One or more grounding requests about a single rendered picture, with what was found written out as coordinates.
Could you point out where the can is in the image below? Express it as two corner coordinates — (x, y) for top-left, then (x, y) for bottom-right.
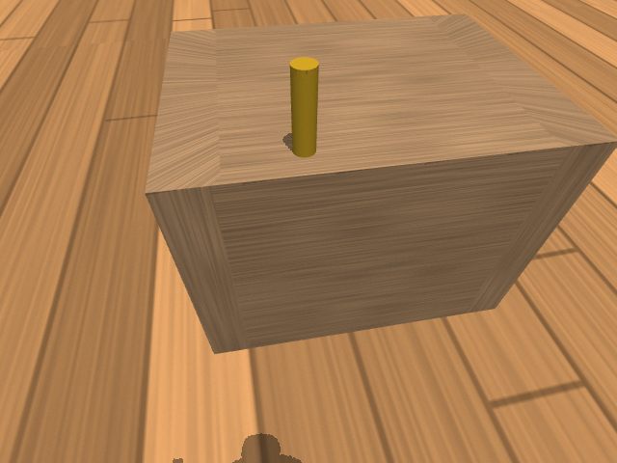
(290, 57), (319, 157)

